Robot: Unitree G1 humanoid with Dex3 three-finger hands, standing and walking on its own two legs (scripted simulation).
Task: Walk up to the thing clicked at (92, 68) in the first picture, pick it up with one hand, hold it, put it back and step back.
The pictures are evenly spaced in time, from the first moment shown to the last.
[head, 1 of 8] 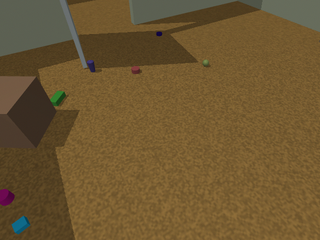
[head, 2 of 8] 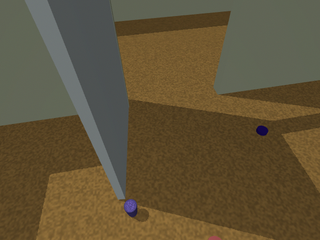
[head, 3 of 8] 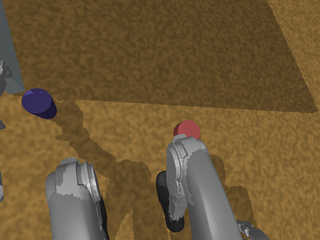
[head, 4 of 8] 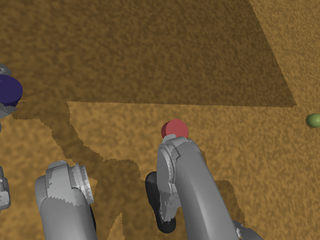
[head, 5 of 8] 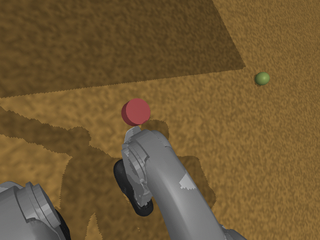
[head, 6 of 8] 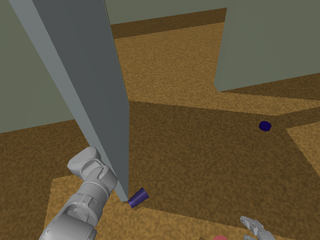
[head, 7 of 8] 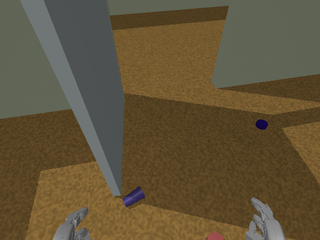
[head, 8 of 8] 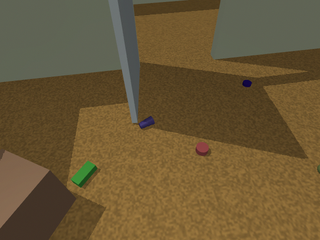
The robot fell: no
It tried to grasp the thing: yes
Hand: left
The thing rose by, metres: 0.05
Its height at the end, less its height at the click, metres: -0.03
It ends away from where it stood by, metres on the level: 0.06
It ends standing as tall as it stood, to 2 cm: no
